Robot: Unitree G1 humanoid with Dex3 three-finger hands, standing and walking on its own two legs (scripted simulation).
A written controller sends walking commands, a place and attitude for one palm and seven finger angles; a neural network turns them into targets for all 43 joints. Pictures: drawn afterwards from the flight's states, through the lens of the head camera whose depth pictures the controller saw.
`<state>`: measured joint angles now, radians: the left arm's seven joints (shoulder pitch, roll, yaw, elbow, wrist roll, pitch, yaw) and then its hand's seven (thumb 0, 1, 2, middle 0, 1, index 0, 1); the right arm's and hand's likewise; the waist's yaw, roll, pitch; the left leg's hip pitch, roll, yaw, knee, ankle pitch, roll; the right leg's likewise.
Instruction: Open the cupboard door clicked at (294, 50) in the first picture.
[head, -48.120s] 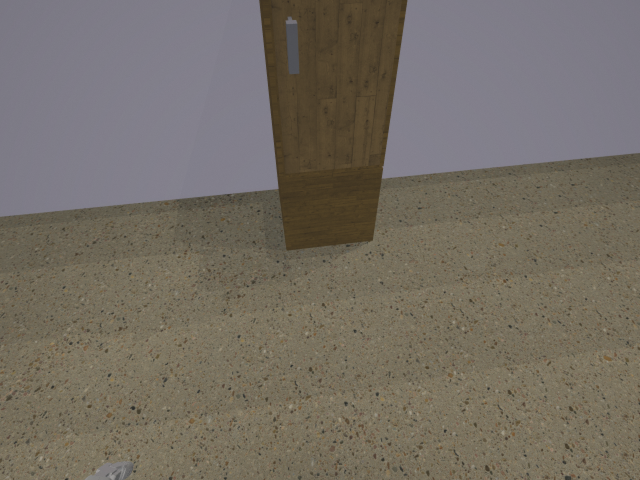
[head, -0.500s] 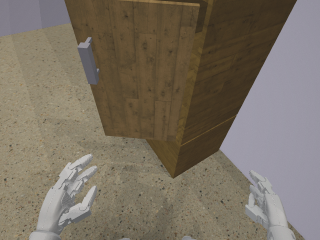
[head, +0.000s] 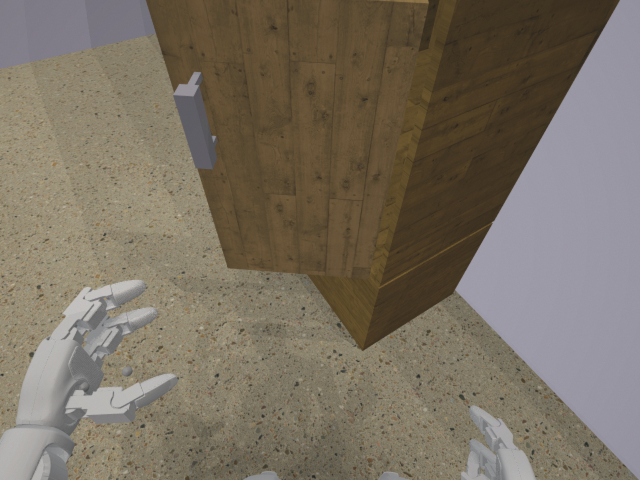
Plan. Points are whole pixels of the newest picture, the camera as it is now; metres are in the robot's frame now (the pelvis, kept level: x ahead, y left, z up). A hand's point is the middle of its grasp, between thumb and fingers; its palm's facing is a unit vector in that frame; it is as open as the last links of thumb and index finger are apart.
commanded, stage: raise the hand with hooked fingers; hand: left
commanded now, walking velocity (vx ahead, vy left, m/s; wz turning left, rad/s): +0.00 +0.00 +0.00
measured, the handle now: (201, 120) +0.56 +0.21 +0.13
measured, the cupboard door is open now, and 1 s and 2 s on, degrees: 53 53 53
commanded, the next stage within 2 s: move the hooked fingers beside the handle in 1.22 s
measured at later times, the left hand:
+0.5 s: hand (71, 308) +0.26 +0.27 +0.12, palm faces +0.02 -1.00 -0.07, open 13.8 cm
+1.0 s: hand (82, 264) +0.30 +0.26 +0.15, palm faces +0.01 -1.00 -0.03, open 14.0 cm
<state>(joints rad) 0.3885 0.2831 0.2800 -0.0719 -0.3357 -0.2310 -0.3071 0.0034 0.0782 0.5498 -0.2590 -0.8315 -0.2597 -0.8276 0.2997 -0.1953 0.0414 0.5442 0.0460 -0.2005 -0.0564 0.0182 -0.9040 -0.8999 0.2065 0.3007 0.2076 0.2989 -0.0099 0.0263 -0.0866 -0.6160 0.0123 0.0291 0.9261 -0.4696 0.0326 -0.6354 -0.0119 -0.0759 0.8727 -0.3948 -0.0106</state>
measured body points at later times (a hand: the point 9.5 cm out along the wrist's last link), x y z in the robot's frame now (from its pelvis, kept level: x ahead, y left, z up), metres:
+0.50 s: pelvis +0.00 +0.00 +0.02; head +0.02 +0.00 +0.47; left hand +0.25 +0.32 +0.13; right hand +0.20 -0.22 -0.04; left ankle +0.00 +0.09 -0.69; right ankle +0.02 -0.12 -0.69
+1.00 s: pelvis +0.01 -0.01 +0.03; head +0.03 -0.02 +0.48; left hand +0.29 +0.32 +0.15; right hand +0.17 -0.26 -0.04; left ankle +0.00 +0.09 -0.69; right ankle +0.02 -0.12 -0.69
